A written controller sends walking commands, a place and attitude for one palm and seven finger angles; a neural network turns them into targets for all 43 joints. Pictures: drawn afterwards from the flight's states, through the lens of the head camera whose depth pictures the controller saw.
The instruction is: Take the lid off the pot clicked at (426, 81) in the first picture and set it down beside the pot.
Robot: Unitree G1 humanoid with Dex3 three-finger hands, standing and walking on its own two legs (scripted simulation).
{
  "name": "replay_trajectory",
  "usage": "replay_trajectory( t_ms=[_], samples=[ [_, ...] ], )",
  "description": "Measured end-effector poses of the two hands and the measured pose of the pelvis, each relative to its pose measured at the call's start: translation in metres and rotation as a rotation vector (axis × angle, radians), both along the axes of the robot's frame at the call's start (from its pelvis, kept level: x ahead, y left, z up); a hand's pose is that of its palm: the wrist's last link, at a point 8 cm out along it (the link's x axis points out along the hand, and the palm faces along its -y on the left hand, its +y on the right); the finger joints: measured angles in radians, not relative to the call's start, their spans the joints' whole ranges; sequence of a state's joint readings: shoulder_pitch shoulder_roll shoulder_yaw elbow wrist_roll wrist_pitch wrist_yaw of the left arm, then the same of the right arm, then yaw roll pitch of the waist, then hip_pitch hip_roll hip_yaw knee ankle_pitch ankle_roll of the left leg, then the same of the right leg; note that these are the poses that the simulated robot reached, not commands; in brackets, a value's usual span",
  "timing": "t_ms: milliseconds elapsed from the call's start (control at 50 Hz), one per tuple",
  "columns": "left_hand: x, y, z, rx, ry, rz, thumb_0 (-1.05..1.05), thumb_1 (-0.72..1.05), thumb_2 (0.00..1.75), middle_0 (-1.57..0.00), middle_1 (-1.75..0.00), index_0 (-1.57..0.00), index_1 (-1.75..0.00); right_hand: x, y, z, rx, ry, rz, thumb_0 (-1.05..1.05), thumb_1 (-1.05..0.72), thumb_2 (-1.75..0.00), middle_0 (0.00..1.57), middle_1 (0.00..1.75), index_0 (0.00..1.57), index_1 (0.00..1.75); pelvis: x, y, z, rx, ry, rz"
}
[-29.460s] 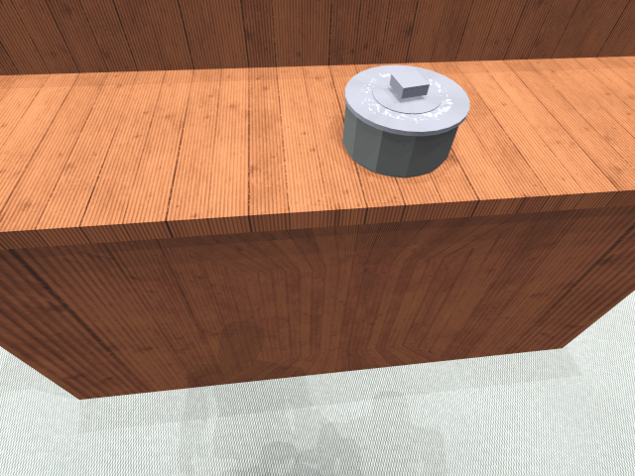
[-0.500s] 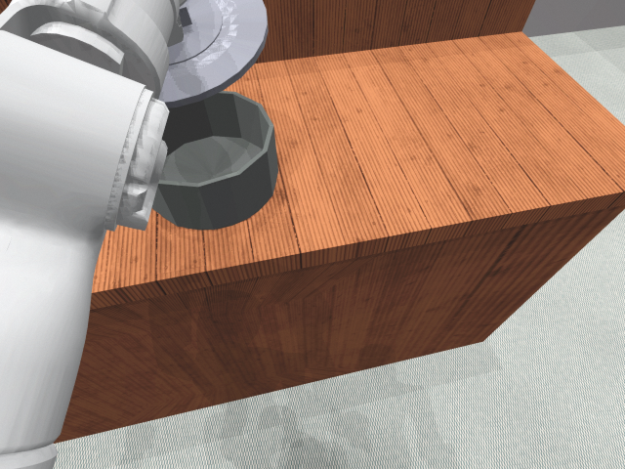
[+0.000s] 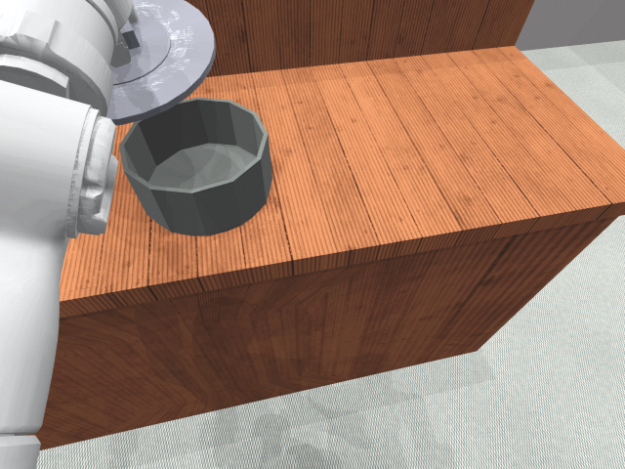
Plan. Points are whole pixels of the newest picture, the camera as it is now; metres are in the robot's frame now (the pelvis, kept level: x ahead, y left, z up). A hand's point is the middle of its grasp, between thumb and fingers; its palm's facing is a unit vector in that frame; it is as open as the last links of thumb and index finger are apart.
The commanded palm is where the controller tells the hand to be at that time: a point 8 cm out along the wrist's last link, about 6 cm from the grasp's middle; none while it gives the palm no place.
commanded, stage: move the lid sideways beside the pot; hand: left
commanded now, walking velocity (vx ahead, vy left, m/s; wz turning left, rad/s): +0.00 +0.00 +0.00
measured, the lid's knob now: (108, 31) +0.54 +0.14 +0.28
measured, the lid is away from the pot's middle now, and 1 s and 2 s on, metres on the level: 0.05 0.16 0.23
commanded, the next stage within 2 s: lower the lid onto the table in 1.76 s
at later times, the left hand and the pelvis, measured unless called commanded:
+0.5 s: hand (27, 36) +0.49 +0.19 +0.30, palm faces -0.23 -0.18 -0.96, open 8.6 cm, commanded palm +0.53 +0.18 +0.37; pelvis -0.01 +0.01 +0.00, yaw +1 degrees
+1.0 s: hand out of the picture +0.49 +0.23 +0.29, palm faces -0.22 -0.17 -0.96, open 8.6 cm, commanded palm +0.54 +0.23 +0.37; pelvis -0.01 +0.03 +0.00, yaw +1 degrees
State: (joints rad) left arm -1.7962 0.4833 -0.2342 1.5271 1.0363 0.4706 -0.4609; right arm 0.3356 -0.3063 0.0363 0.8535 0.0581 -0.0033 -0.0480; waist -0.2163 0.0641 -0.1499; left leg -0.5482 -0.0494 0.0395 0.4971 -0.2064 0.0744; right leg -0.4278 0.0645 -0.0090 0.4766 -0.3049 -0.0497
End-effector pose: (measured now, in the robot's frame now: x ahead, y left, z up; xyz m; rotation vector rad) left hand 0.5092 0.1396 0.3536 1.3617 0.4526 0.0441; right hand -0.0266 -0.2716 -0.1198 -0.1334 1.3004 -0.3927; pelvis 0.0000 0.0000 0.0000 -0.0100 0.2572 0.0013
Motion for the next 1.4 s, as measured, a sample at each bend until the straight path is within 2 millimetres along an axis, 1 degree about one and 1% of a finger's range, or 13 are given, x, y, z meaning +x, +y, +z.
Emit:
replay_trajectory(
  t_ms=[80,140,240,320,420,560,720,900,1000,1120,1180,1280,1400],
  samples=[
    [-0.003,0.020,-0.004,0.019,0.007,0.032,0.02,0.13,0.74,-0.58,-1.05,-0.57,-1.04,0.007,-0.005,0.002,-0.009,-0.004,0.013,0.01,-0.90,-0.90,0.20,0.30,0.20,0.30,-0.002,-0.001,0.000,-0.002,-0.005,0.007],
    [-0.006,0.028,-0.005,0.046,0.003,0.031,0.02,0.13,0.74,-0.58,-1.06,-0.57,-1.04,0.014,-0.008,0.002,-0.017,-0.015,0.032,0.01,-0.90,-0.90,0.20,0.30,0.20,0.30,-0.003,0.000,0.000,-0.003,-0.007,0.015],
    [-0.012,0.035,-0.006,0.033,0.005,0.003,0.03,0.14,0.74,-0.58,-1.06,-0.57,-1.03,0.029,-0.010,0.003,-0.030,-0.050,0.051,0.01,-0.90,-0.90,0.20,0.30,0.20,0.30,-0.005,0.002,0.000,-0.004,-0.018,0.019],
    [-0.017,0.038,-0.001,0.032,-0.005,-0.020,0.03,0.13,0.74,-0.58,-1.06,-0.57,-1.03,0.040,-0.007,0.004,-0.035,-0.092,0.059,0.01,-0.90,-0.90,0.20,0.30,0.20,0.29,-0.006,0.004,0.000,-0.005,-0.025,0.020],
    [-0.023,0.046,0.003,0.036,-0.003,-0.004,0.03,0.13,0.74,-0.58,-1.05,-0.57,-1.04,0.046,-0.001,0.003,-0.027,-0.112,0.059,0.01,-0.90,-0.90,0.20,0.30,0.20,0.30,-0.008,0.008,-0.001,-0.008,-0.031,0.020],
    [-0.028,0.060,0.000,0.045,0.001,0.003,0.02,0.13,0.74,-0.58,-1.06,-0.57,-1.04,0.038,0.010,-0.001,-0.014,-0.090,0.063,0.01,-0.90,-0.90,0.20,0.30,0.20,0.30,-0.013,0.014,-0.002,-0.010,-0.032,0.021],
    [-0.029,0.080,-0.002,0.049,0.001,0.013,0.02,0.13,0.74,-0.58,-1.06,-0.57,-1.04,0.018,0.018,0.000,-0.021,-0.052,0.048,0.01,-0.90,-0.90,0.20,0.30,0.20,0.30,-0.015,0.020,-0.002,-0.015,-0.028,0.021],
    [-0.026,0.090,-0.001,0.067,-0.006,0.003,0.03,0.13,0.74,-0.58,-1.06,-0.57,-1.04,0.002,0.022,0.001,-0.035,-0.011,0.048,0.01,-0.90,-0.90,0.20,0.30,0.20,0.30,-0.016,0.027,-0.003,-0.018,-0.015,0.024],
    [-0.023,0.096,-0.002,0.050,-0.004,0.004,0.02,0.13,0.74,-0.58,-1.06,-0.57,-1.04,0.001,0.022,0.003,-0.045,-0.013,0.040,0.01,-0.90,-0.90,0.20,0.30,0.20,0.30,-0.014,0.028,-0.003,-0.019,-0.010,0.020],
    [-0.022,0.112,0.000,0.044,-0.006,0.032,0.02,0.13,0.74,-0.58,-1.05,-0.57,-1.04,0.002,0.021,0.006,-0.051,-0.020,0.029,0.01,-0.90,-0.90,0.20,0.30,0.20,0.30,-0.012,0.028,-0.003,-0.021,-0.006,0.015],
    [-0.025,0.122,0.001,0.057,-0.006,0.061,0.02,0.13,0.74,-0.58,-1.05,-0.57,-1.04,0.003,0.021,0.006,-0.048,-0.015,0.033,0.01,-0.90,-0.90,0.20,0.30,0.20,0.30,-0.011,0.028,-0.003,-0.023,-0.005,0.018],
    [-0.030,0.138,-0.004,0.060,0.019,0.112,0.02,0.14,0.74,-0.58,-1.06,-0.57,-1.04,0.005,0.020,0.004,-0.040,0.004,0.044,0.01,-0.90,-0.90,0.20,0.30,0.20,0.30,-0.012,0.027,-0.003,-0.024,-0.005,0.022],
    [-0.034,0.147,-0.003,0.070,0.011,0.110,0.03,0.14,0.74,-0.58,-1.06,-0.57,-1.04,0.014,0.018,0.005,-0.050,-0.014,0.065,0.01,-0.90,-0.90,0.20,0.30,0.20,0.30,-0.012,0.024,-0.002,-0.025,-0.009,0.027]
  ],
)
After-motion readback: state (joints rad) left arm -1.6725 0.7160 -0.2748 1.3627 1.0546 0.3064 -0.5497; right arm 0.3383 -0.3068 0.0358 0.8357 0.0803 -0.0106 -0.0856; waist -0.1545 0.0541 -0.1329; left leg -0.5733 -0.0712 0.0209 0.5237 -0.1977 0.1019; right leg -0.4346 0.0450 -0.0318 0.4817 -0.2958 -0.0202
